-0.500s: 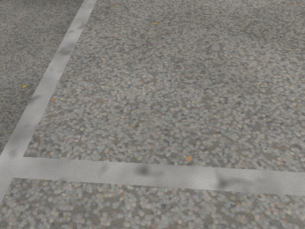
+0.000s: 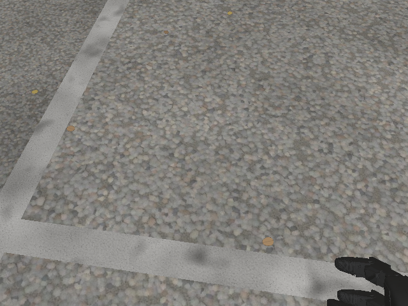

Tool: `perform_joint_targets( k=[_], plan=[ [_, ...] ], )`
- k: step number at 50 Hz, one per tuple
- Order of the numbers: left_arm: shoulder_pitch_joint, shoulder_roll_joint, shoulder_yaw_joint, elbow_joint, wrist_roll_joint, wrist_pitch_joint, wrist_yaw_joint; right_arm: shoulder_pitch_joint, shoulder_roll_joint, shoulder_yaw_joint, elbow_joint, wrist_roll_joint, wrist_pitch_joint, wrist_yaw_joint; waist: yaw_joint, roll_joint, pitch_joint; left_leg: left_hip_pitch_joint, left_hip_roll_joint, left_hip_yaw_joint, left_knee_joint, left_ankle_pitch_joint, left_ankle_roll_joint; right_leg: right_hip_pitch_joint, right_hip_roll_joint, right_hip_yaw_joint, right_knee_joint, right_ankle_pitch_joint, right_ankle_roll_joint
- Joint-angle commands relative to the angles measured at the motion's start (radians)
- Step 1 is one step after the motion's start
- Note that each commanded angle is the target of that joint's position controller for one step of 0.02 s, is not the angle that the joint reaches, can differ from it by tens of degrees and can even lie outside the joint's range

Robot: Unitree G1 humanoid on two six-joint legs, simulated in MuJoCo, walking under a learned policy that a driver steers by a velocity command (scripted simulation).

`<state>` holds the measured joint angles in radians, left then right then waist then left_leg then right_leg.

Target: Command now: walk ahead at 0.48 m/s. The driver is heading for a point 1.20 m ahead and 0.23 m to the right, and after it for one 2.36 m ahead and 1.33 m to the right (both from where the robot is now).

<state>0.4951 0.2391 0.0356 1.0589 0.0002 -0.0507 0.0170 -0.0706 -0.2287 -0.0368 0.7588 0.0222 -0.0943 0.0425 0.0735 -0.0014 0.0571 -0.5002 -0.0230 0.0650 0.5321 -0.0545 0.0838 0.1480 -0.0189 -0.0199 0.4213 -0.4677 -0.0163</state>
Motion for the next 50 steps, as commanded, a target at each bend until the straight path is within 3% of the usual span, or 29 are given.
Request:
perform_joint_targets(
  k=[1, 2, 3, 4, 6, 8, 12, 16, 19, 21, 23, 24, 25, 26, 27, 28, 29, 30, 31, 33, 35, 37, 43, 47, 50],
  plan=[
    [0.088, 0.008, -0.019, -0.069, -0.005, -0.040, -0.015, 0.501, -0.251, -0.083, 0.094, -0.012, 0.012, -0.017, -0.196, 0.235, -0.499, 1.001, 0.428, -0.820, -0.193, -0.300, 0.302, -0.724, 0.088, 0.096, 0.889, -0.067, -0.004],
    [-0.020, 0.117, 0.012, -0.103, -0.036, -0.066, -0.021, 0.416, -0.184, -0.060, 0.094, -0.003, 0.009, -0.014, -0.198, 0.168, -0.328, 0.854, 0.382, -0.760, -0.259, -0.376, 0.247, -0.829, 0.024, 0.169, 0.978, -0.058, -0.030],
    [-0.119, 0.152, 0.021, -0.141, -0.058, -0.079, -0.021, 0.324, -0.152, -0.049, 0.079, -0.007, 0.005, -0.016, -0.166, 0.117, -0.181, 0.680, 0.350, -0.599, -0.288, -0.320, 0.209, -0.850, -0.028, 0.133, 0.962, 0.023, -0.046],
    [-0.161, 0.140, 0.023, -0.150, -0.050, -0.081, -0.014, 0.254, -0.130, -0.041, 0.075, -0.015, -0.005, -0.010, -0.125, 0.029, -0.095, 0.512, 0.311, -0.481, -0.326, -0.201, 0.186, -0.814, -0.075, 0.112, 0.890, 0.105, -0.045],
    [-0.126, 0.107, 0.031, -0.142, -0.026, -0.058, -0.005, 0.205, -0.095, -0.030, 0.080, -0.030, -0.018, -0.003, -0.058, 0.053, -0.067, 0.346, 0.246, -0.341, -0.378, -0.091, 0.160, -0.692, -0.127, 0.115, 0.799, 0.176, -0.037],
    [-0.115, 0.072, 0.027, -0.146, -0.020, -0.036, -0.003, 0.221, -0.105, -0.031, 0.104, -0.021, -0.024, -0.003, -0.036, 0.061, -0.043, 0.266, 0.233, -0.280, -0.421, -0.058, 0.174, -0.672, -0.142, 0.098, 0.738, 0.182, -0.018],
    [-0.281, 0.092, 0.030, -0.218, -0.002, -0.029, 0.001, 0.294, -0.162, -0.041, 0.138, -0.021, -0.024, -0.030, -0.065, 0.042, 0.015, 0.269, 0.219, -0.211, -0.463, -0.019, 0.175, -0.796, -0.158, 0.080, 0.507, 0.382, 0.026],
    [-0.439, 0.066, 0.015, -0.260, -0.008, -0.043, -0.017, 0.375, -0.189, -0.042, 0.164, -0.008, -0.013, -0.044, -0.123, 0.035, 0.019, 0.305, 0.183, -0.128, -0.451, 0.018, 0.129, -0.732, -0.100, 0.024, 0.231, 0.579, 0.032],
    [-0.521, 0.075, 0.011, -0.293, -0.019, -0.046, -0.033, 0.442, -0.196, -0.044, 0.196, 0.001, 0.000, -0.046, -0.149, 0.039, 0.029, 0.418, 0.225, -0.137, -0.409, 0.015, 0.123, -0.752, -0.083, 0.030, 0.145, 0.564, 0.021],
    [-0.546, 0.093, 0.014, -0.315, -0.020, -0.050, -0.045, 0.457, -0.203, -0.048, 0.208, 0.002, 0.013, -0.048, -0.142, 0.044, 0.026, 0.506, 0.266, -0.152, -0.362, 0.046, 0.109, -0.767, -0.076, 0.041, 0.106, 0.493, -0.004],
    [-0.503, 0.123, 0.023, -0.315, -0.021, -0.055, -0.053, 0.443, -0.217, -0.053, 0.207, 0.001, 0.026, -0.050, -0.103, 0.067, -0.004, 0.557, 0.286, -0.159, -0.291, 0.167, 0.087, -0.694, -0.054, 0.026, 0.083, 0.410, -0.032],
    [-0.418, 0.148, 0.038, -0.295, -0.020, -0.057, -0.052, 0.420, -0.220, -0.053, 0.202, -0.001, 0.033, -0.050, -0.050, 0.073, -0.053, 0.555, 0.262, -0.133, -0.185, 0.326, 0.069, -0.573, -0.023, -0.002, 0.060, 0.391, -0.054],
    [-0.250, 0.197, 0.064, -0.243, -0.019, -0.056, -0.046, 0.420, -0.193, -0.042, 0.196, -0.009, 0.039, -0.051, 0.021, 0.056, -0.161, 0.495, 0.205, -0.090, 0.015, 0.406, 0.042, -0.344, -0.008, -0.013, 0.061, 0.399, -0.087],
    [-0.065, 0.280, 0.086, -0.208, -0.007, -0.052, -0.036, 0.444, -0.146, -0.020, 0.167, -0.033, 0.038, -0.052, 0.069, -0.078, -0.327, 0.295, 0.134, -0.035, 0.351, 0.141, 0.004, -0.040, -0.202, 0.211, 0.086, 0.413, -0.154],
    [-0.031, 0.330, 0.095, -0.183, -0.004, -0.047, -0.047, 0.567, -0.017, 0.014, 0.170, -0.020, 0.015, -0.040, -0.006, -0.349, -0.424, -0.091, -0.051, -0.070, 0.649, -0.488, -0.049, 0.243, -0.381, 0.691, -0.066, 0.175, -0.304],
    [-0.061, 0.216, 0.064, -0.199, -0.009, -0.051, -0.050, 0.498, -0.144, -0.012, 0.180, 0.006, -0.007, -0.037, 0.028, -0.206, -0.364, -0.200, 0.003, -0.193, 0.760, -0.520, -0.032, 0.204, -0.355, 0.713, -0.128, 0.075, -0.267],
    [-0.148, 0.177, 0.051, -0.218, -0.007, -0.055, -0.047, 0.404, -0.190, -0.025, 0.153, 0.027, -0.022, -0.034, 0.015, -0.152, -0.229, -0.251, 0.052, -0.176, 0.765, -0.423, -0.013, 0.080, -0.326, 0.559, -0.139, 0.140, -0.225],
    [-0.225, 0.162, 0.044, -0.235, -0.002, -0.057, -0.047, 0.360, -0.181, -0.024, 0.147, 0.022, -0.025, -0.041, -0.015, -0.069, -0.163, -0.214, 0.105, -0.149, 0.725, -0.329, -0.016, -0.052, -0.290, 0.447, -0.160, 0.273, -0.210],
    [-0.267, 0.139, 0.039, -0.240, 0.003, -0.058, -0.048, 0.337, -0.172, -0.029, 0.146, 0.005, -0.021, -0.046, -0.038, -0.047, -0.112, -0.180, 0.135, -0.142, 0.666, -0.271, -0.024, -0.153, -0.256, 0.365, -0.188, 0.370, -0.204],
    [-0.279, 0.116, 0.033, -0.232, 0.011, -0.064, -0.051, 0.364, -0.134, -0.029, 0.154, -0.002, 0.002, -0.045, -0.078, -0.070, -0.102, -0.090, 0.164, -0.143, 0.604, -0.214, -0.036, -0.241, -0.216, 0.278, -0.240, 0.450, -0.200],
    [-0.255, 0.134, 0.037, -0.215, 0.004, -0.069, -0.047, 0.352, -0.111, -0.027, 0.149, -0.006, 0.019, -0.046, -0.089, -0.061, -0.078, -0.104, 0.172, -0.131, 0.545, -0.183, -0.053, -0.272, -0.210, 0.222, -0.273, 0.514, -0.215],
    [-0.225, 0.156, 0.044, -0.198, 0.003, -0.066, -0.037, 0.283, -0.112, -0.028, 0.124, -0.015, 0.025, -0.048, -0.078, -0.045, -0.046, -0.171, 0.176, -0.126, 0.447, -0.103, -0.073, -0.264, -0.209, 0.188, -0.299, 0.543, -0.221],
    [-0.142, 0.171, 0.045, -0.154, -0.008, -0.050, -0.015, 0.082, -0.085, -0.016, 0.067, -0.013, 0.011, -0.033, -0.021, -0.053, 0.005, -0.142, 0.129, -0.075, 0.105, 0.158, -0.084, -0.247, -0.162, 0.078, -0.328, 0.497, -0.179],
    [-0.080, 0.177, 0.050, -0.113, -0.015, -0.033, -0.011, -0.015, -0.091, -0.011, 0.028, -0.004, 0.001, -0.014, 0.001, -0.054, 0.035, -0.167, 0.111, -0.077, 0.009, 0.126, -0.061, -0.124, -0.213, 0.081, -0.286, 0.521, -0.177],
    [-0.093, 0.192, 0.059, -0.104, -0.019, -0.018, -0.004, -0.004, -0.120, -0.019, 0.017, -0.002, -0.008, 0.002, -0.033, -0.069, 0.014, -0.121, 0.092, -0.072, -0.030, 0.027, -0.024, -0.040, -0.251, 0.089, -0.210, 0.644, -0.155]
  ],
)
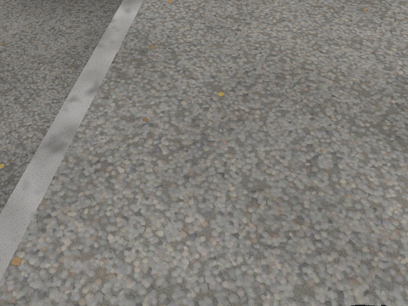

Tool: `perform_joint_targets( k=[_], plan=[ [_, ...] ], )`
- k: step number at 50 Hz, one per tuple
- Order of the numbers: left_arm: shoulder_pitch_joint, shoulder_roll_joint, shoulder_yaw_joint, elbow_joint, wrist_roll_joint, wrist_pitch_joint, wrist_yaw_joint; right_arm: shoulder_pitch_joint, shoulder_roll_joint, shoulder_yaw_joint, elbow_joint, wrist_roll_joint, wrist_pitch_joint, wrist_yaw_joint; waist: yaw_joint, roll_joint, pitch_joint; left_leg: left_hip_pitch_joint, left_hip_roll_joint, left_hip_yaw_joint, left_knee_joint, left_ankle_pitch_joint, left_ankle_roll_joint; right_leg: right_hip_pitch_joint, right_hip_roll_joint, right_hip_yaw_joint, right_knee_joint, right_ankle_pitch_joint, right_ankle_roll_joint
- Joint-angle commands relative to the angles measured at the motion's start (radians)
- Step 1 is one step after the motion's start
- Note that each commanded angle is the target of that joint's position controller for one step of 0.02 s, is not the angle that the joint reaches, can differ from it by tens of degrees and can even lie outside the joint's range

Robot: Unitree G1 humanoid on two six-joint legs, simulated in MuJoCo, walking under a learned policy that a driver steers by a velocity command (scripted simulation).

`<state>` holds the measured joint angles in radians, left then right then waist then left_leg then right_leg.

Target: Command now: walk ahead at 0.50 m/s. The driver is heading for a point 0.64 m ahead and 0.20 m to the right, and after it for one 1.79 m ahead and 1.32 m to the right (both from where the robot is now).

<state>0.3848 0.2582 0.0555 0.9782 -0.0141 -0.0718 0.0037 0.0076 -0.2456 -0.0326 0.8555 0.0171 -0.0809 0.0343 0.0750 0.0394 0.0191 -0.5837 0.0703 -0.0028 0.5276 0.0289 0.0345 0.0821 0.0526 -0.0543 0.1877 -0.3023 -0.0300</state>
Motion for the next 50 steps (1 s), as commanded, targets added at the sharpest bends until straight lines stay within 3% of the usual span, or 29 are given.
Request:
perform_joint_targets(
  k=[1, 2, 3, 4, 5, 6, 7, 8, 10, 12, 14, 17, 20, 23, 26, 29, 30, 31, 32, 33, 34, 35, 36, 37, 39, 42, 46, 50],
  plan=[
    [0.000, 0.182, 0.042, -0.027, -0.004, 0.008, 0.011, -0.036, -0.122, -0.033, -0.069, 0.003, -0.023, 0.011, -0.064, -0.125, 0.020, 0.045, -0.026, 0.017, -0.030, -0.091, 0.040, 0.032, -0.318, 0.116, 0.078, 0.613, -0.131],
    [-0.021, 0.181, 0.041, -0.032, -0.003, 0.014, 0.011, 0.067, -0.148, -0.050, -0.039, 0.001, -0.024, 0.008, -0.123, -0.129, -0.043, 0.195, -0.061, 0.049, -0.048, -0.093, 0.061, 0.015, -0.289, 0.088, 0.200, 0.766, -0.112],
    [-0.021, 0.155, 0.030, -0.040, 0.005, 0.019, 0.013, 0.239, -0.197, -0.075, 0.016, -0.002, -0.022, 0.000, -0.193, -0.108, -0.151, 0.445, -0.053, 0.037, -0.033, -0.071, 0.093, -0.082, -0.233, 0.051, 0.402, 0.763, -0.082],
    [0.047, 0.090, 0.006, -0.063, 0.020, 0.010, 0.008, 0.392, -0.281, -0.097, 0.045, -0.020, -0.018, -0.009, -0.197, 0.042, -0.302, 0.826, 0.179, -0.280, -0.011, -0.113, 0.203, -0.412, -0.132, 0.005, 0.761, 0.439, -0.027],
    [0.112, 0.004, -0.020, -0.051, 0.017, -0.014, 0.001, 0.434, -0.282, -0.093, 0.061, -0.010, -0.013, -0.004, -0.172, 0.234, -0.400, 1.006, 0.321, -0.678, -0.166, -0.297, 0.303, -0.690, 0.018, 0.093, 1.013, -0.274, 0.009],
    [0.021, 0.115, 0.007, -0.063, -0.015, -0.034, -0.004, 0.394, -0.203, -0.069, 0.058, 0.001, -0.016, -0.004, -0.194, 0.147, -0.302, 0.939, 0.287, -0.651, -0.219, -0.405, 0.259, -0.800, -0.038, 0.187, 1.116, -0.282, -0.012],
    [-0.062, 0.149, 0.016, -0.094, -0.034, -0.047, -0.006, 0.300, -0.174, -0.059, 0.038, 0.001, -0.018, -0.007, -0.170, 0.106, -0.168, 0.793, 0.262, -0.513, -0.246, -0.360, 0.221, -0.845, -0.093, 0.152, 1.107, -0.183, -0.028],
    [-0.099, 0.148, 0.019, -0.095, -0.028, -0.048, 0.001, 0.224, -0.145, -0.050, 0.022, -0.010, -0.021, -0.007, -0.141, 0.028, -0.101, 0.647, 0.234, -0.403, -0.279, -0.279, 0.200, -0.802, -0.142, 0.135, 1.061, -0.087, -0.029],
    [-0.072, 0.114, 0.026, -0.084, -0.017, -0.023, 0.007, 0.162, -0.095, -0.037, 0.021, -0.030, -0.031, -0.005, -0.081, 0.046, -0.052, 0.472, 0.180, -0.256, -0.345, -0.177, 0.172, -0.682, -0.196, 0.148, 0.982, 0.010, -0.023],
    [-0.052, 0.073, 0.023, -0.078, -0.020, 0.003, 0.008, 0.172, -0.102, -0.040, 0.039, -0.031, -0.040, -0.007, -0.064, 0.049, -0.028, 0.408, 0.167, -0.166, -0.393, -0.123, 0.174, -0.657, -0.203, 0.153, 0.945, 0.043, -0.013],
    [-0.094, 0.074, 0.027, -0.098, -0.016, 0.016, 0.011, 0.195, -0.127, -0.047, 0.057, -0.035, -0.045, -0.018, -0.066, 0.029, 0.005, 0.405, 0.166, -0.099, -0.419, -0.062, 0.176, -0.721, -0.200, 0.172, 0.886, 0.125, 0.000],
    [-0.157, 0.071, 0.030, -0.124, -0.009, 0.011, 0.005, 0.216, -0.140, -0.048, 0.068, -0.035, -0.042, -0.035, -0.080, 0.011, 0.020, 0.447, 0.150, -0.005, -0.428, 0.016, 0.155, -0.779, -0.179, 0.182, 0.733, 0.292, 0.012],
    [-0.250, 0.050, 0.020, -0.157, -0.004, 0.005, -0.012, 0.227, -0.149, -0.046, 0.070, -0.030, -0.038, -0.046, -0.110, 0.004, 0.040, 0.460, 0.129, 0.088, -0.442, 0.042, 0.126, -0.741, -0.164, 0.110, 0.566, 0.418, 0.010],
    [-0.347, 0.030, 0.007, -0.206, -0.004, 0.005, -0.030, 0.296, -0.162, -0.049, 0.096, -0.022, -0.023, -0.052, -0.150, -0.015, 0.071, 0.573, 0.162, 0.124, -0.419, 0.094, 0.122, -0.783, -0.156, 0.071, 0.473, 0.415, -0.002],
    [-0.405, 0.033, 0.004, -0.260, -0.007, 0.006, -0.054, 0.329, -0.176, -0.055, 0.106, -0.013, 0.007, -0.056, -0.156, -0.014, 0.082, 0.711, 0.207, 0.149, -0.339, 0.231, 0.115, -0.835, -0.138, 0.029, 0.429, 0.301, -0.026],
    [-0.339, 0.077, 0.026, -0.282, -0.008, 0.012, -0.071, 0.290, -0.215, -0.068, 0.082, -0.009, 0.032, -0.068, -0.088, 0.045, 0.006, 0.747, 0.217, 0.193, -0.150, 0.683, 0.085, -0.673, -0.056, -0.056, 0.431, 0.151, -0.077],
    [-0.241, 0.112, 0.045, -0.267, -0.011, 0.015, -0.071, 0.277, -0.225, -0.071, 0.073, -0.010, 0.041, -0.073, -0.031, 0.059, -0.051, 0.725, 0.206, 0.205, -0.006, 0.788, 0.072, -0.543, -0.018, -0.074, 0.427, 0.121, -0.103],
    [-0.083, 0.167, 0.077, -0.231, -0.013, 0.016, -0.061, 0.256, -0.223, -0.069, 0.061, -0.006, 0.045, -0.076, 0.056, 0.036, -0.131, 0.625, 0.168, 0.223, 0.209, 0.727, 0.040, -0.306, 0.013, -0.056, 0.349, 0.184, -0.143],
    [0.056, 0.262, 0.108, -0.205, -0.010, 0.028, -0.034, 0.274, -0.187, -0.054, 0.034, -0.025, 0.031, -0.074, 0.092, -0.111, -0.236, 0.361, 0.110, 0.227, 0.531, 0.331, -0.001, 0.004, -0.155, 0.215, 0.332, 0.196, -0.212],
    [-0.003, 0.311, 0.109, -0.237, -0.012, 0.022, -0.031, 0.336, -0.055, -0.015, -0.012, -0.033, -0.008, -0.052, -0.021, -0.308, -0.322, -0.072, -0.143, 0.087, 0.882, -0.570, -0.059, 0.297, -0.390, 0.821, 0.180, 0.083, -0.421],
    [0.028, 0.233, 0.084, -0.238, -0.001, 0.016, -0.033, 0.241, -0.148, -0.033, -0.029, 0.002, -0.057, -0.029, 0.047, -0.191, -0.362, -0.183, -0.093, -0.111, 0.935, -0.577, -0.027, 0.322, -0.392, 0.844, 0.110, 0.063, -0.400],
    [-0.008, 0.181, 0.071, -0.241, 0.004, 0.007, -0.030, 0.168, -0.167, -0.037, -0.058, 0.032, -0.077, -0.020, 0.041, -0.145, -0.238, -0.228, -0.043, -0.104, 0.889, -0.501, -0.001, 0.224, -0.353, 0.676, 0.114, 0.116, -0.351],
    [-0.075, 0.154, 0.063, -0.250, 0.001, -0.002, -0.034, 0.158, -0.153, -0.036, -0.055, 0.021, -0.083, -0.024, -0.014, -0.033, -0.135, -0.189, 0.003, -0.096, 0.774, -0.431, 0.002, 0.056, -0.301, 0.547, 0.103, 0.222, -0.311],
    [-0.134, 0.123, 0.054, -0.266, 0.003, -0.005, -0.032, 0.157, -0.165, -0.047, -0.045, -0.004, -0.075, -0.032, -0.047, -0.016, -0.098, -0.122, 0.034, -0.089, 0.677, -0.395, -0.008, -0.061, -0.266, 0.467, 0.090, 0.308, -0.283],
    [-0.170, 0.124, 0.048, -0.287, 0.009, -0.005, -0.025, 0.188, -0.158, -0.054, -0.048, -0.019, -0.045, -0.032, -0.093, -0.038, -0.067, -0.031, 0.048, -0.085, 0.595, -0.360, -0.037, -0.199, -0.234, 0.422, 0.047, 0.379, -0.282],
    [-0.139, 0.172, 0.060, -0.287, 0.003, -0.006, -0.005, 0.131, -0.123, -0.046, -0.081, -0.034, -0.022, -0.040, -0.090, -0.056, -0.034, -0.025, 0.034, -0.052, 0.419, -0.253, -0.092, -0.300, -0.199, 0.342, 0.020, 0.432, -0.277],
    [-0.087, 0.185, 0.066, -0.279, -0.004, 0.007, 0.010, -0.015, -0.090, -0.031, -0.127, -0.027, -0.027, -0.035, -0.030, -0.104, -0.015, 0.058, -0.031, -0.036, 0.104, 0.022, -0.104, -0.359, -0.127, 0.283, 0.041, 0.303, -0.203],
    [-0.032, 0.173, 0.065, -0.257, -0.012, 0.016, 0.011, -0.077, -0.126, -0.038, -0.166, -0.009, -0.038, -0.023, -0.007, -0.132, -0.020, 0.097, -0.057, -0.069, -0.015, 0.042, -0.085, -0.285, -0.163, 0.374, 0.110, 0.209, -0.176]
  ],
)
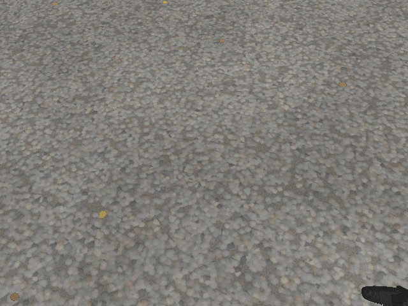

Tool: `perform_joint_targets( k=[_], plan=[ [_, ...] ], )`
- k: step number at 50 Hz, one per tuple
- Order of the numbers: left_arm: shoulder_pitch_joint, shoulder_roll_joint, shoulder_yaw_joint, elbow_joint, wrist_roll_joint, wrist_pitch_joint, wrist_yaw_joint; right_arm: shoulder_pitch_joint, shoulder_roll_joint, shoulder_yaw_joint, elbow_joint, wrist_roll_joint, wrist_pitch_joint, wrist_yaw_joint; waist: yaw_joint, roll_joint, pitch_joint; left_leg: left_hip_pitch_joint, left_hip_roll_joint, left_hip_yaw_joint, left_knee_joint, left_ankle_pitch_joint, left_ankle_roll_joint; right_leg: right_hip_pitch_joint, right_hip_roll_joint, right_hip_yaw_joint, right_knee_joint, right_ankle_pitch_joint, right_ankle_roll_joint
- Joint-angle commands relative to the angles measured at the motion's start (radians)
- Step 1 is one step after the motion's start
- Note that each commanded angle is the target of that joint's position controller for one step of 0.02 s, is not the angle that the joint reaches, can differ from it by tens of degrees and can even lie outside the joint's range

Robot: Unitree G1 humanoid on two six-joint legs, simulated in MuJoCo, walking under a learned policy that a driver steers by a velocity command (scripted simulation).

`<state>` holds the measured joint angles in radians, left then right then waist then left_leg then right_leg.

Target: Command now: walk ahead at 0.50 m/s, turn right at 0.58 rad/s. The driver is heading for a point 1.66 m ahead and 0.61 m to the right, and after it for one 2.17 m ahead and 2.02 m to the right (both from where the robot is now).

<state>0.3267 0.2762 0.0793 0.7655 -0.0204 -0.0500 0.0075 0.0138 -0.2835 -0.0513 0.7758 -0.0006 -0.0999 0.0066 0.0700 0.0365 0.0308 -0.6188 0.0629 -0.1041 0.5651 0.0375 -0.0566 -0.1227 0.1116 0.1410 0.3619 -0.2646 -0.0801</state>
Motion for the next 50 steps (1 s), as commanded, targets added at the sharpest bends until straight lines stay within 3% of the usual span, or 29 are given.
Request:
perform_joint_targets(
  k=[1, 3, 4, 5, 6, 7, 8, 9, 10, 11, 13, 18, 22, 26, 27, 29, 30, 31, 32, 33, 34, 35, 36, 37, 38, 40, 43, 46, 50],
  plan=[
    [0.029, 0.151, 0.040, -0.044, -0.005, -0.003, 0.009, -0.080, -0.103, -0.024, -0.090, 0.009, -0.025, 0.009, -0.008, -0.136, -0.034, 0.139, -0.051, 0.023, -0.074, 0.002, 0.016, -0.048, -0.235, 0.212, -0.034, 0.160, -0.121],
    [0.018, 0.153, 0.042, -0.050, 0.000, 0.003, 0.015, -0.038, -0.128, -0.034, -0.084, 0.012, -0.037, 0.014, -0.039, -0.166, -0.042, 0.194, -0.055, 0.024, -0.093, -0.088, 0.044, -0.012, -0.252, 0.266, 0.030, 0.179, -0.109],
    [0.003, 0.138, 0.036, -0.058, 0.001, 0.006, 0.015, 0.035, -0.140, -0.044, -0.064, 0.009, -0.043, 0.012, -0.080, -0.172, -0.065, 0.290, -0.059, 0.042, -0.130, -0.093, 0.066, -0.019, -0.228, 0.265, 0.087, 0.206, -0.091],
    [-0.003, 0.096, 0.020, -0.070, 0.006, 0.004, 0.013, 0.145, -0.174, -0.059, -0.046, -0.006, -0.050, 0.007, -0.133, -0.149, -0.152, 0.480, 0.001, 0.002, -0.122, -0.102, 0.109, -0.070, -0.176, 0.221, 0.239, 0.221, -0.058],
    [0.020, 0.039, -0.001, -0.090, 0.026, 0.002, 0.011, 0.304, -0.232, -0.072, -0.032, -0.013, -0.047, -0.001, -0.180, -0.007, -0.297, 0.742, 0.184, -0.186, -0.111, -0.153, 0.166, -0.214, -0.094, 0.112, 0.533, 0.002, -0.013],
    [0.161, 0.016, -0.010, -0.123, -0.016, -0.009, 0.009, 0.358, -0.293, -0.088, 0.007, -0.017, -0.031, 0.007, -0.099, 0.364, -0.365, 0.976, 0.373, -0.683, -0.235, -0.418, 0.322, -0.569, -0.007, 0.027, 0.817, -0.367, 0.035],
    [0.136, 0.133, 0.010, -0.087, -0.026, -0.006, 0.014, 0.309, -0.179, -0.063, -0.024, 0.004, -0.027, 0.011, -0.127, 0.196, -0.266, 0.910, 0.352, -0.671, -0.274, -0.610, 0.291, -0.669, -0.092, 0.060, 0.930, -0.306, 0.049],
    [0.028, 0.176, 0.022, -0.101, -0.016, 0.000, 0.013, 0.265, -0.123, -0.048, -0.036, 0.007, -0.019, 0.006, -0.151, 0.100, -0.152, 0.790, 0.307, -0.488, -0.278, -0.563, 0.244, -0.688, -0.124, 0.029, 0.944, -0.209, 0.053],
    [-0.015, 0.161, 0.023, -0.108, -0.006, 0.006, 0.014, 0.217, -0.110, -0.040, -0.043, -0.004, -0.013, 0.006, -0.131, 0.033, -0.093, 0.670, 0.264, -0.364, -0.295, -0.426, 0.224, -0.644, -0.159, 0.004, 0.922, -0.139, 0.059],
    [-0.044, 0.147, 0.025, -0.120, 0.003, 0.007, 0.011, 0.190, -0.091, -0.034, -0.035, -0.009, -0.009, 0.004, -0.116, 0.034, -0.046, 0.589, 0.230, -0.278, -0.316, -0.327, 0.222, -0.626, -0.186, 0.003, 0.874, -0.094, 0.061],
    [-0.031, 0.105, 0.021, -0.128, -0.010, 0.016, 0.000, 0.183, -0.082, -0.032, -0.023, -0.012, -0.013, 0.000, -0.091, 0.078, -0.031, 0.511, 0.193, -0.152, -0.364, -0.230, 0.218, -0.562, -0.222, -0.019, 0.825, -0.055, 0.061],
    [-0.100, 0.067, 0.010, -0.177, -0.004, 0.026, -0.007, 0.206, -0.134, -0.051, 0.006, -0.005, -0.019, -0.004, -0.095, 0.036, -0.017, 0.537, 0.208, 0.021, -0.416, -0.032, 0.253, -0.631, -0.243, -0.040, 0.668, 0.087, 0.086],
    [-0.206, 0.047, -0.002, -0.203, -0.003, 0.014, -0.032, 0.221, -0.157, -0.054, 0.018, 0.000, -0.004, -0.009, -0.133, 0.027, 0.011, 0.558, 0.177, 0.168, -0.414, 0.034, 0.219, -0.578, -0.225, -0.105, 0.443, 0.270, 0.077],
    [-0.305, 0.045, -0.007, -0.249, -0.007, 0.014, -0.056, 0.275, -0.191, -0.063, 0.041, 0.017, 0.017, -0.010, -0.159, 0.025, 0.048, 0.647, 0.211, 0.226, -0.387, 0.085, 0.198, -0.558, -0.201, -0.164, 0.313, 0.240, 0.046],
    [-0.311, 0.054, -0.003, -0.258, -0.006, 0.015, -0.061, 0.277, -0.202, -0.066, 0.044, 0.023, 0.024, -0.011, -0.150, 0.030, 0.049, 0.674, 0.221, 0.241, -0.361, 0.157, 0.189, -0.544, -0.189, -0.178, 0.293, 0.199, 0.030],
    [-0.264, 0.091, 0.016, -0.260, 0.000, 0.020, -0.064, 0.268, -0.234, -0.077, 0.040, 0.032, 0.036, -0.017, -0.101, 0.063, 0.001, 0.711, 0.223, 0.281, -0.230, 0.487, 0.169, -0.431, -0.127, -0.231, 0.274, 0.094, -0.011],
    [-0.173, 0.124, 0.035, -0.241, 0.001, 0.024, -0.062, 0.262, -0.246, -0.080, 0.037, 0.036, 0.044, -0.021, -0.043, 0.069, -0.055, 0.705, 0.213, 0.302, -0.089, 0.627, 0.157, -0.308, -0.085, -0.255, 0.254, 0.067, -0.039],
    [-0.004, 0.174, 0.066, -0.195, -0.001, 0.028, -0.052, 0.251, -0.230, -0.073, 0.032, 0.037, 0.048, -0.025, 0.050, 0.044, -0.141, 0.614, 0.179, 0.330, 0.122, 0.617, 0.126, -0.064, -0.044, -0.257, 0.188, 0.139, -0.078],
    [0.144, 0.257, 0.096, -0.161, -0.005, 0.040, -0.029, 0.276, -0.168, -0.049, 0.012, 0.005, 0.042, -0.025, 0.098, -0.092, -0.234, 0.345, 0.134, 0.329, 0.442, 0.224, 0.081, 0.250, -0.180, -0.030, 0.180, 0.149, -0.140],
    [0.083, 0.355, 0.098, -0.182, -0.009, 0.025, -0.029, 0.357, -0.040, -0.005, -0.053, -0.023, 0.012, -0.008, -0.041, -0.324, -0.340, -0.075, -0.075, 0.190, 0.762, -0.641, 0.033, 0.525, -0.417, 0.560, 0.058, -0.045, -0.332],
    [0.117, 0.254, 0.071, -0.200, -0.004, 0.010, -0.037, 0.228, -0.141, -0.022, -0.061, 0.017, -0.023, 0.006, 0.055, -0.187, -0.393, -0.184, -0.056, 0.013, 0.840, -0.616, 0.050, 0.532, -0.441, 0.658, -0.059, -0.142, -0.322],
    [0.080, 0.210, 0.054, -0.186, 0.005, -0.004, -0.040, 0.152, -0.172, -0.031, -0.089, 0.046, -0.039, 0.012, 0.049, -0.151, -0.240, -0.242, -0.017, 0.024, 0.803, -0.512, 0.071, 0.419, -0.413, 0.513, -0.072, -0.056, -0.275],
    [0.020, 0.186, 0.045, -0.188, 0.002, -0.010, -0.039, 0.150, -0.156, -0.025, -0.083, 0.030, -0.046, 0.005, 0.000, -0.067, -0.166, -0.188, 0.024, 0.023, 0.714, -0.428, 0.075, 0.268, -0.369, 0.400, -0.070, 0.048, -0.243],
    [-0.045, 0.160, 0.035, -0.199, 0.006, -0.010, -0.036, 0.159, -0.159, -0.030, -0.071, 0.005, -0.043, -0.001, -0.042, -0.054, -0.115, -0.117, 0.050, 0.024, 0.632, -0.384, 0.064, 0.137, -0.330, 0.308, -0.079, 0.156, -0.221],
    [-0.082, 0.145, 0.028, -0.213, 0.019, -0.011, -0.032, 0.184, -0.164, -0.035, -0.067, -0.001, -0.031, 0.000, -0.076, -0.078, -0.100, -0.050, 0.066, 0.017, 0.597, -0.353, 0.056, 0.051, -0.306, 0.264, -0.100, 0.228, -0.215],
    [-0.100, 0.136, 0.022, -0.207, 0.019, -0.017, -0.024, 0.214, -0.140, -0.032, -0.053, -0.006, -0.007, 0.003, -0.099, -0.080, -0.092, -0.002, 0.069, 0.042, 0.532, -0.318, 0.027, -0.032, -0.291, 0.199, -0.129, 0.337, -0.221],
    [-0.058, 0.152, 0.023, -0.169, 0.018, -0.023, -0.007, 0.144, -0.096, -0.017, -0.070, -0.015, 0.007, 0.001, -0.077, -0.081, -0.054, -0.016, 0.060, 0.063, 0.371, -0.166, -0.009, -0.085, -0.259, 0.099, -0.156, 0.405, -0.205],
    [-0.018, 0.156, 0.021, -0.135, 0.012, -0.022, 0.000, 0.041, -0.072, -0.004, -0.090, -0.007, 0.002, 0.010, -0.030, -0.096, -0.029, 0.030, 0.029, 0.075, 0.147, 0.042, -0.007, -0.093, -0.219, 0.034, -0.154, 0.330, -0.155],
    [0.051, 0.170, 0.023, -0.084, 0.004, -0.022, -0.002, -0.064, -0.080, -0.002, -0.123, 0.009, -0.009, 0.027, 0.017, -0.104, 0.017, 0.032, 0.001, 0.073, 0.006, 0.103, 0.023, -0.020, -0.266, 0.072, -0.137, 0.235, -0.145]
  ],
)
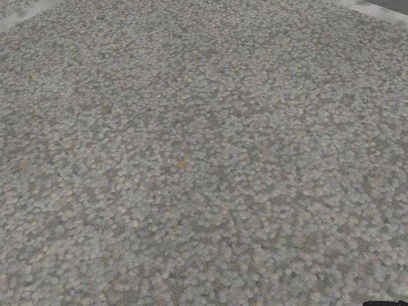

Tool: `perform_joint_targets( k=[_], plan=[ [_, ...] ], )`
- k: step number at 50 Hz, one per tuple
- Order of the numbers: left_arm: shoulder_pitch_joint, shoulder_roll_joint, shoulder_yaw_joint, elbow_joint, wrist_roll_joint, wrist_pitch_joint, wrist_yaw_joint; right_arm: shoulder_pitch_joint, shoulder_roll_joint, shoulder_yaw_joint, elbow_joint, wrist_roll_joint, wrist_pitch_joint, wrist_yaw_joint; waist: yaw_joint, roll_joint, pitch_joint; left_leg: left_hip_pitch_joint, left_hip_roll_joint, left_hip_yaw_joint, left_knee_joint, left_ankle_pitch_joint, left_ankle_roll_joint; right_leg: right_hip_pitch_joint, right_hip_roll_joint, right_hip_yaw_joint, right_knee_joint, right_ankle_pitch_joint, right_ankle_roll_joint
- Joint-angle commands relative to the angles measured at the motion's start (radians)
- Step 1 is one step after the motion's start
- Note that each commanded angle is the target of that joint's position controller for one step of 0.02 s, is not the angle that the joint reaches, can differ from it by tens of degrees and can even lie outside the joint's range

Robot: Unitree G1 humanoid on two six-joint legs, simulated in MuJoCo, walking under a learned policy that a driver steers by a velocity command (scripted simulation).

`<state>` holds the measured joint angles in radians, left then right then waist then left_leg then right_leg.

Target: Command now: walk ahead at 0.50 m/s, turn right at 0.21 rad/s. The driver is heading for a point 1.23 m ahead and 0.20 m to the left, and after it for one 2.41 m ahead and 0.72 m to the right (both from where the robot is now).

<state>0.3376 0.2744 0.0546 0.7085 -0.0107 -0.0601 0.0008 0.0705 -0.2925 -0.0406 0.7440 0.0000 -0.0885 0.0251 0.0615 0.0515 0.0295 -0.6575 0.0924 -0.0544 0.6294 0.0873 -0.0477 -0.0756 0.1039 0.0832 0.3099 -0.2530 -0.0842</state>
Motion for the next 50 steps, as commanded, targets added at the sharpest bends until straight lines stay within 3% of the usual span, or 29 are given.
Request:
perform_joint_targets(
  k=[1, 5, 6, 7, 8, 9, 10, 11, 12, 13, 14, 17, 20, 24, 27, 29, 31, 32, 33, 34, 35, 36, 37, 38, 39, 40, 42, 44, 50],
  plan=[
    [0.053, 0.171, 0.048, -0.016, -0.006, -0.009, 0.005, -0.134, -0.078, -0.015, -0.100, 0.008, -0.023, 0.013, 0.029, -0.120, 0.025, 0.047, -0.031, 0.020, -0.081, 0.026, 0.028, -0.020, -0.277, 0.145, -0.064, 0.240, -0.139],
    [0.056, 0.180, 0.054, 0.011, -0.005, 0.010, 0.012, -0.080, -0.104, -0.027, -0.102, 0.005, -0.032, 0.024, -0.013, -0.156, 0.009, 0.105, -0.062, 0.043, -0.135, -0.140, 0.089, 0.101, -0.321, 0.178, 0.034, 0.441, -0.105],
    [0.036, 0.180, 0.052, 0.008, -0.005, 0.015, 0.013, 0.002, -0.123, -0.040, -0.082, 0.002, -0.034, 0.019, -0.062, -0.156, -0.040, 0.228, -0.093, 0.076, -0.164, -0.142, 0.114, 0.099, -0.290, 0.150, 0.125, 0.609, -0.085],
    [0.029, 0.158, 0.041, 0.002, 0.002, 0.017, 0.014, 0.137, -0.163, -0.058, -0.050, -0.004, -0.036, 0.013, -0.126, -0.136, -0.148, 0.448, -0.067, 0.060, -0.142, -0.085, 0.153, 0.037, -0.235, 0.105, 0.299, 0.665, -0.055],
    [0.068, 0.108, 0.021, -0.019, 0.023, 0.013, 0.016, 0.298, -0.232, -0.073, -0.034, -0.016, -0.035, 0.009, -0.164, -0.009, -0.313, 0.777, 0.125, -0.172, -0.092, -0.046, 0.241, -0.191, -0.145, 0.058, 0.611, 0.393, -0.010],
    [0.190, 0.036, 0.001, -0.011, -0.001, -0.004, 0.011, 0.368, -0.254, -0.083, 0.005, -0.009, -0.026, 0.017, -0.122, 0.280, -0.414, 1.040, 0.294, -0.627, -0.240, -0.302, 0.375, -0.528, 0.004, 0.038, 0.914, -0.297, 0.055],
    [0.115, 0.131, 0.016, -0.006, -0.015, -0.013, 0.007, 0.364, -0.165, -0.059, 0.002, 0.020, -0.023, 0.017, -0.162, 0.156, -0.335, 1.011, 0.276, -0.669, -0.311, -0.513, 0.338, -0.651, -0.049, 0.113, 1.006, -0.321, 0.050],
    [0.000, 0.165, 0.025, -0.035, -0.026, -0.018, 0.003, 0.290, -0.134, -0.048, -0.008, 0.018, -0.016, 0.011, -0.162, 0.072, -0.189, 0.876, 0.250, -0.523, -0.332, -0.508, 0.297, -0.702, -0.100, 0.071, 1.002, -0.228, 0.047],
    [-0.063, 0.156, 0.022, -0.049, -0.014, -0.022, 0.004, 0.229, -0.124, -0.041, -0.020, 0.004, -0.010, 0.008, -0.138, -0.004, -0.107, 0.734, 0.212, -0.420, -0.355, -0.409, 0.280, -0.676, -0.146, 0.030, 0.955, -0.147, 0.048],
    [-0.083, 0.145, 0.025, -0.054, -0.001, -0.023, 0.004, 0.192, -0.107, -0.035, -0.023, -0.006, -0.009, 0.007, -0.110, -0.014, -0.056, 0.632, 0.179, -0.353, -0.381, -0.313, 0.279, -0.644, -0.177, 0.020, 0.893, -0.095, 0.052],
    [-0.061, 0.130, 0.026, -0.049, 0.001, -0.020, 0.002, 0.176, -0.094, -0.029, -0.025, -0.014, -0.013, 0.006, -0.081, 0.015, -0.054, 0.573, 0.152, -0.304, -0.403, -0.241, 0.275, -0.587, -0.201, 0.020, 0.857, -0.062, 0.055],
    [-0.038, 0.085, 0.017, -0.039, 0.003, -0.005, 0.004, 0.182, -0.104, -0.031, -0.009, 0.000, -0.022, 0.003, -0.057, 0.037, -0.048, 0.510, 0.130, -0.199, -0.456, -0.109, 0.294, -0.559, -0.220, -0.009, 0.760, -0.033, 0.079],
    [-0.131, 0.065, 0.007, -0.065, 0.010, -0.007, 0.005, 0.206, -0.137, -0.041, 0.010, 0.005, -0.017, -0.008, -0.077, 0.012, -0.022, 0.514, 0.116, -0.120, -0.488, -0.029, 0.290, -0.601, -0.231, -0.026, 0.594, 0.113, 0.102],
    [-0.262, 0.041, -0.004, -0.088, 0.003, -0.022, -0.011, 0.260, -0.152, -0.042, 0.036, 0.016, -0.003, -0.015, -0.127, 0.011, 0.002, 0.522, 0.077, -0.027, -0.489, -0.028, 0.249, -0.536, -0.195, -0.063, 0.348, 0.316, 0.103],
    [-0.342, 0.048, -0.004, -0.113, -0.006, -0.030, -0.027, 0.315, -0.162, -0.045, 0.064, 0.021, 0.010, -0.016, -0.154, 0.014, 0.024, 0.589, 0.113, -0.040, -0.465, -0.044, 0.245, -0.533, -0.175, -0.069, 0.263, 0.331, 0.091],
    [-0.368, 0.060, 0.000, -0.128, -0.008, -0.034, -0.038, 0.326, -0.170, -0.049, 0.078, 0.024, 0.023, -0.020, -0.147, 0.022, 0.032, 0.657, 0.147, -0.055, -0.431, -0.011, 0.233, -0.543, -0.166, -0.064, 0.222, 0.270, 0.068],
    [-0.333, 0.084, 0.009, -0.123, -0.005, -0.038, -0.043, 0.314, -0.185, -0.055, 0.084, 0.026, 0.033, -0.026, -0.112, 0.036, 0.010, 0.704, 0.164, -0.057, -0.369, 0.102, 0.213, -0.479, -0.148, -0.074, 0.192, 0.198, 0.039],
    [-0.260, 0.105, 0.021, -0.104, -0.001, -0.039, -0.041, 0.293, -0.192, -0.057, 0.081, 0.027, 0.038, -0.029, -0.063, 0.040, -0.034, 0.703, 0.145, -0.033, -0.282, 0.251, 0.196, -0.367, -0.121, -0.101, 0.165, 0.188, 0.018],
    [-0.119, 0.148, 0.045, -0.060, 0.004, -0.038, -0.034, 0.289, -0.172, -0.049, 0.078, 0.024, 0.041, -0.032, 0.004, 0.021, -0.127, 0.658, 0.096, 0.007, -0.115, 0.339, 0.170, -0.160, -0.106, -0.116, 0.153, 0.208, -0.012],
    [0.062, 0.218, 0.066, -0.026, 0.015, -0.034, -0.023, 0.289, -0.122, -0.026, 0.052, 0.000, 0.039, -0.035, 0.071, -0.070, -0.280, 0.470, 0.042, 0.049, 0.176, 0.119, 0.133, 0.144, -0.267, 0.056, 0.201, 0.253, -0.078],
    [0.108, 0.301, 0.082, -0.005, 0.016, -0.028, -0.024, 0.417, -0.004, 0.010, 0.030, 0.000, 0.017, -0.026, 0.005, -0.339, -0.398, 0.062, -0.143, 0.057, 0.527, -0.542, 0.068, 0.473, -0.487, 0.527, 0.111, 0.056, -0.243],
    [0.121, 0.200, 0.057, -0.009, 0.001, -0.026, -0.025, 0.363, -0.100, -0.009, 0.047, 0.018, -0.003, -0.019, 0.051, -0.267, -0.396, -0.065, -0.112, -0.066, 0.648, -0.669, 0.073, 0.470, -0.484, 0.634, 0.024, -0.089, -0.238],
    [0.051, 0.167, 0.042, -0.013, 0.001, -0.027, -0.022, 0.266, -0.150, -0.025, 0.015, 0.040, -0.016, -0.013, 0.046, -0.212, -0.240, -0.130, -0.063, -0.053, 0.666, -0.591, 0.083, 0.348, -0.450, 0.486, 0.004, -0.064, -0.194],
    [-0.012, 0.149, 0.035, -0.020, 0.006, -0.026, -0.021, 0.209, -0.141, -0.022, 0.003, 0.035, -0.020, -0.015, 0.020, -0.137, -0.162, -0.107, -0.017, -0.025, 0.623, -0.501, 0.083, 0.215, -0.408, 0.374, -0.013, 0.030, -0.171],
    [-0.061, 0.125, 0.028, -0.021, 0.012, -0.026, -0.024, 0.183, -0.133, -0.025, -0.001, 0.018, -0.018, -0.017, -0.008, -0.110, -0.100, -0.075, 0.010, -0.015, 0.562, -0.446, 0.074, 0.098, -0.374, 0.298, -0.043, 0.126, -0.162],
    [-0.088, 0.104, 0.021, -0.023, 0.020, -0.030, -0.025, 0.201, -0.125, -0.029, 0.003, 0.014, -0.009, -0.016, -0.043, -0.129, -0.086, -0.013, 0.034, -0.022, 0.528, -0.407, 0.069, 0.021, -0.348, 0.247, -0.073, 0.186, -0.155],
    [-0.101, 0.105, 0.023, -0.012, 0.014, -0.042, -0.028, 0.236, -0.087, -0.023, 0.015, 0.013, 0.013, -0.017, -0.074, -0.138, -0.079, 0.047, 0.043, -0.013, 0.477, -0.379, 0.051, -0.057, -0.332, 0.187, -0.124, 0.239, -0.169],
    [-0.094, 0.128, 0.030, 0.009, 0.009, -0.049, -0.023, 0.199, -0.071, -0.019, 0.002, 0.006, 0.026, -0.021, -0.080, -0.123, -0.044, 0.024, 0.049, -0.005, 0.402, -0.322, 0.032, -0.099, -0.327, 0.130, -0.162, 0.273, -0.177],
    [-0.023, 0.165, 0.037, 0.067, 0.001, -0.037, -0.005, -0.002, -0.040, -0.006, -0.045, 0.007, 0.014, -0.009, -0.015, -0.103, 0.011, 0.037, 0.016, 0.029, 0.044, -0.020, 0.024, -0.075, -0.282, 0.002, -0.187, 0.267, -0.128]
  ],
)
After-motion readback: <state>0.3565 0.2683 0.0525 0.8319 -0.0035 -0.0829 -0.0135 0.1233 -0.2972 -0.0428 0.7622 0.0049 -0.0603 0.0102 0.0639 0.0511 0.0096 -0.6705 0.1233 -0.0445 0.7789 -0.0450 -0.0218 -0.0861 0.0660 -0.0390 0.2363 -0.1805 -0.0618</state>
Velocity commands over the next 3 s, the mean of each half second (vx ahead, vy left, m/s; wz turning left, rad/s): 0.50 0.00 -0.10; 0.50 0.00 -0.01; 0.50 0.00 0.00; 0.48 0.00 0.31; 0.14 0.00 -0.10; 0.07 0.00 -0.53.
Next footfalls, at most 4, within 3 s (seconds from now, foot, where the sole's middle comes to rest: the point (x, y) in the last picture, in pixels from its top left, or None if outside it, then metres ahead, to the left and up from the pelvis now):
0.14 left None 0.27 0.14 -0.78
0.68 right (268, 281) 0.56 -0.11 -0.78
1.20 left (202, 203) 0.85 0.13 -0.78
1.72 right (265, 146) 1.14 -0.12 -0.78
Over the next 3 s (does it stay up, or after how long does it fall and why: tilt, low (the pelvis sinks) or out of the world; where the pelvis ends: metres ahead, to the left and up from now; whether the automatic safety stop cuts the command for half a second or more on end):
stays up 1.26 0.01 0.00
